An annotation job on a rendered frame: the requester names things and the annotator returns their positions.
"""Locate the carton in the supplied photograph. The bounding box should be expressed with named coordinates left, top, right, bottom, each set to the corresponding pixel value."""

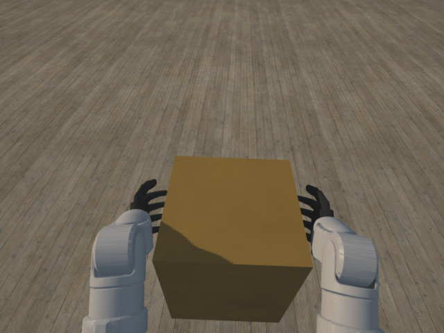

left=152, top=156, right=313, bottom=323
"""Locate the left robot forearm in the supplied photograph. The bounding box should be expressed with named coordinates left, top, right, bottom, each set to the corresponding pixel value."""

left=82, top=209, right=153, bottom=333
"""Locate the robot right hand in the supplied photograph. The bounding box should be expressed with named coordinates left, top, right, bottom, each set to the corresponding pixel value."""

left=298, top=185, right=334, bottom=242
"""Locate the right robot forearm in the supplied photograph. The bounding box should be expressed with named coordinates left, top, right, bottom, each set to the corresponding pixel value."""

left=311, top=216, right=384, bottom=333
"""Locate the robot left hand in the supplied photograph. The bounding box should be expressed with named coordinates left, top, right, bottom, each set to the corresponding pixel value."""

left=130, top=179, right=167, bottom=234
